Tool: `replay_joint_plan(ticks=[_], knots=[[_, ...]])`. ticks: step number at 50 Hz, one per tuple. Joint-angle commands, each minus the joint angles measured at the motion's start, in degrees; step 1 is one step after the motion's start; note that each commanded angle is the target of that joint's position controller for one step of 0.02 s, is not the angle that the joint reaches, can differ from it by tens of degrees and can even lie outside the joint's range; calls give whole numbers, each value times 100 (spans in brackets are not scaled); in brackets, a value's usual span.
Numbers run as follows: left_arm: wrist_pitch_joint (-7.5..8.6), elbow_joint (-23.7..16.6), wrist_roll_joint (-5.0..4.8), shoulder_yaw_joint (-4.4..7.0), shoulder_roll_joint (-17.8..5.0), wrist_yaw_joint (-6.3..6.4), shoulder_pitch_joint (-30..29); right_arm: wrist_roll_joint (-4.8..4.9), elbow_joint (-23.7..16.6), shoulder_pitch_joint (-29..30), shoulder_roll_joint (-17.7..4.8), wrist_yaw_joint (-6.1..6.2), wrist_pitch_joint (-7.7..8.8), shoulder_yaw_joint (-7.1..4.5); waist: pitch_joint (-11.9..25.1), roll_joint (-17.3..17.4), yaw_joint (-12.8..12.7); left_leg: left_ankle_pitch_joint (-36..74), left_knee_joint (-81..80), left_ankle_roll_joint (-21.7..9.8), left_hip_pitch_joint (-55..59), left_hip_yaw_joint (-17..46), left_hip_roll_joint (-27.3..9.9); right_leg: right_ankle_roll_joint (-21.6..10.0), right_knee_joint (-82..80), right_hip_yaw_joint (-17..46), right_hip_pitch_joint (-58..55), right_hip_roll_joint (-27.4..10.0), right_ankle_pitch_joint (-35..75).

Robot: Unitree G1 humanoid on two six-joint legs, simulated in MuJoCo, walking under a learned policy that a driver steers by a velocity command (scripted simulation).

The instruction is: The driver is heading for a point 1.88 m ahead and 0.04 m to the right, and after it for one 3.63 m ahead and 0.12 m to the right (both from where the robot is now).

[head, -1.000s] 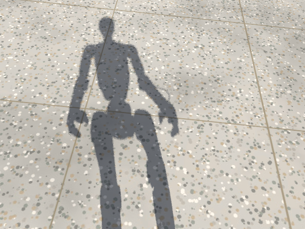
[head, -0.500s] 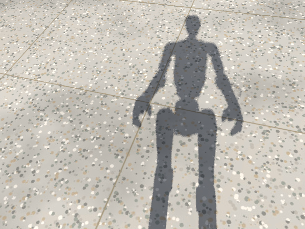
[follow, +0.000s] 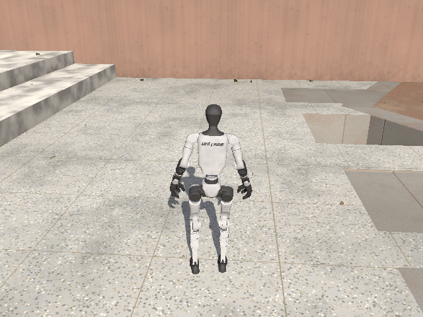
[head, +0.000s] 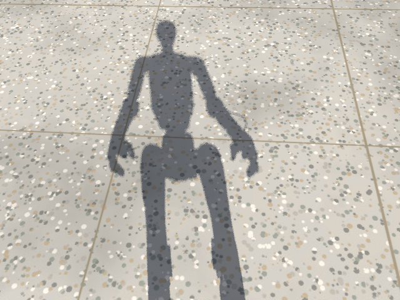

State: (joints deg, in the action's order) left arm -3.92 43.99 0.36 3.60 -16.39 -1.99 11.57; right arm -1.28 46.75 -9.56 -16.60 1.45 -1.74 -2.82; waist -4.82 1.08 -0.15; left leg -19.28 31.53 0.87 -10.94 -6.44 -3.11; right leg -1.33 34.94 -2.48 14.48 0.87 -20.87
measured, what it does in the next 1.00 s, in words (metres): walks ahead: right foot, then left foot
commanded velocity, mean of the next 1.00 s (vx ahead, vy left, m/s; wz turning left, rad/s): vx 0.18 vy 0.00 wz -0.16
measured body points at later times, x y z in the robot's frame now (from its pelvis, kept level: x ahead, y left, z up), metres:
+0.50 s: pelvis +0.06 -0.01 +0.01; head +0.07 -0.01 +0.46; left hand +0.17 +0.26 -0.11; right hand +0.14 -0.31 -0.09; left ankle +0.12 +0.10 -0.71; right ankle -0.01 -0.09 -0.73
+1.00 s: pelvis +0.20 -0.04 +0.00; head +0.24 -0.06 +0.44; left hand +0.42 +0.18 -0.10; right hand +0.17 -0.32 -0.14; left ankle +0.13 +0.09 -0.72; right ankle +0.26 -0.14 -0.73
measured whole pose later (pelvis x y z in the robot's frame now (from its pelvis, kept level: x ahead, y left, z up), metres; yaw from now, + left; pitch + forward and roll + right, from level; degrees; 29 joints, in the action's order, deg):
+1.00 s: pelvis +0.20 -0.04 +0.00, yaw -5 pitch +1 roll +1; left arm 1.0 41.3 1.1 0.2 -14.7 1.4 3.9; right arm 0.2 49.0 -21.2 -16.1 1.0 -0.6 -3.6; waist -4.5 0.1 4.0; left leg -23.8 34.3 -1.8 -9.1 11.5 6.7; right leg -3.2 30.7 1.2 21.7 2.7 -8.5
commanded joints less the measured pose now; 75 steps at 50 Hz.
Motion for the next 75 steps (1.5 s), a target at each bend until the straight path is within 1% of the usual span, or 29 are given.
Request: replay_joint_plan(ticks=[1,2,3,5,7,10,13,22,26,27,28,29,31,32,35,38,45,48,49,50,51,53,54,56,66,71,73,74,75], knots=[[241,-337,127,263,-1138,112,470,-44,-331,-222,-605,-42,28,-181,664,-1229,-118,-89,1777,-119,-1229,-48,-348,-431,-1846,2047,-1323,-1212,1917],[266,-289,50,425,-1785,72,905,-24,-716,334,-366,43,-64,-77,662,-1843,-391,-1954,2604,6,-2099,356,549,-1449,-1839,3521,-1081,-2301,3646],[262,-227,0,397,-1527,75,990,-28,-665,364,-531,75,-111,-95,648,-1045,-373,-1776,3215,-16,-2130,860,310,-1689,-1862,3311,-1015,-2184,3196],[193,-376,2,238,-975,151,161,76,-486,262,-627,7,-60,-140,167,-561,-8,-730,3065,-38,-2116,977,86,-1262,-1900,2359,-589,-1388,2146],[181,-454,-21,196,-847,197,-24,-44,-387,69,-679,-55,-36,-163,396,-746,42,-263,3015,34,-1949,878,161,-1086,-1835,2042,-744,-1013,2570],[217,-359,-26,239,-939,163,365,-70,-414,29,-605,-145,-43,-144,701,-614,-61,-77,2740,126,-2017,860,213,-1159,-2050,2238,-1000,-907,1012],[232,-301,42,244,-939,148,581,-105,-529,384,-645,-195,-11,-147,324,-860,-242,-17,2128,196,-2399,869,226,-1273,-2488,2819,-1006,-934,-905],[466,-175,118,272,-1017,115,881,-40,-697,704,-533,-235,324,-31,263,-778,-365,1,645,37,-1714,814,382,-1345,-2216,3195,-583,-857,-780],[532,-154,99,202,-856,127,600,-21,-433,-264,-416,-135,476,11,255,-456,243,590,-734,-257,596,614,490,-933,-1643,2891,780,-481,-753],[592,-187,92,120,-605,145,571,-62,-325,-742,-633,-72,539,-36,407,-80,446,113,-989,-356,1387,1160,61,-721,-947,2519,1310,-190,-811],[665,-315,33,-46,-70,135,590,-154,-321,-1199,-1132,-9,575,-117,707,1027,569,-1476,-1883,-739,1940,3177,-1267,-401,761,1489,1843,502,-839],[671,-383,108,39,-473,173,585,-106,-112,-1427,-1580,-44,529,-258,363,1121,436,-1767,-2372,-1305,1536,4932,-1912,-335,1604,984,2531,861,-1304],[644,-177,237,78,-702,132,582,68,-243,-788,-814,-171,527,-102,-162,187,18,-85,-1991,-1401,969,3881,-1444,-213,2110,819,2409,114,-462],[645,-153,211,57,-621,106,531,59,-275,-638,-652,-206,548,-53,-37,313,-50,1262,-1912,-1267,919,3242,-1113,-96,2032,651,2191,-10,-224],[569,-146,227,-23,-409,76,434,84,-96,-853,-618,-199,609,-41,528,571,-97,4940,-1418,-1223,939,2205,-626,202,2085,297,1641,17,104],[468,-296,119,-82,-342,121,-25,105,47,-1146,-740,-141,514,-115,653,562,8,5858,-1130,-1226,1036,2049,-512,348,1774,207,1715,113,257],[407,-525,15,-169,-362,257,-739,57,37,-1307,-788,-35,222,-227,634,676,213,5079,-618,-1025,774,2557,-443,206,530,326,1209,253,624],[529,-364,38,-131,-475,358,-73,130,-168,-731,-888,-19,168,-293,626,556,-251,3882,-99,-613,81,2815,-114,31,-1048,470,-302,229,1504],[607,-332,128,-43,-823,439,273,202,-294,-727,-675,-46,209,-243,971,-21,-336,2907,738,-368,-416,2560,196,-164,-1365,1137,-1285,-623,2165],[567,-439,110,20,-1285,499,336,256,-409,-1314,-156,-25,193,-137,1503,-1384,-34,-997,2057,-186,-1319,1624,964,-653,-1212,2655,-2279,-2282,4339],[442,-388,-30,37,-1161,452,566,117,-246,-1724,-624,47,59,-249,1850,-1411,-60,-2216,2964,-191,-1453,1177,1082,-1276,-1292,3369,-1887,-2744,4590],[400,-552,-21,-138,-497,450,-87,-14,-96,-1313,-688,-18,-82,-308,818,-533,129,-1398,3558,-101,-1652,1191,673,-1131,-1585,2282,-983,-2043,3361],[383,-606,34,-177,-406,469,-348,17,-127,-1165,-620,-83,-133,-310,600,-643,204,-1076,3498,-2,-1625,1129,566,-954,-1723,1752,-727,-1709,3069],[410,-562,92,-143,-497,499,-303,34,-144,-1086,-570,-193,-202,-294,597,-974,183,-684,3635,139,-1483,952,578,-951,-1741,1100,-542,-1406,3496],[436,-425,159,12,-736,392,76,47,-671,-40,-410,-421,-336,-157,577,-912,-74,-473,1968,90,-1289,608,275,-1148,-1938,497,-537,-1748,1790],[364,-384,153,117,-984,293,133,102,-869,38,-430,-442,-264,-124,722,-990,-79,-528,777,-156,-535,237,370,-995,-1449,210,-435,-1895,2163],[303,-331,88,148,-997,276,174,68,-794,-300,-458,-403,-165,-131,782,-662,135,289,-519,-323,291,280,481,-543,-778,-171,-24,-1744,1872],[266,-287,108,125,-818,246,433,-1,-764,-456,-768,-328,-91,-201,697,268,156,372,-1467,-472,677,1330,-83,-105,183,-595,566,-1375,974],[212,-709,98,-23,-312,252,317,-4,-978,-370,-1646,-284,-56,-383,453,1855,66,1598,-1842,-1195,758,3841,-1858,368,1321,-855,2119,-236,-1488]])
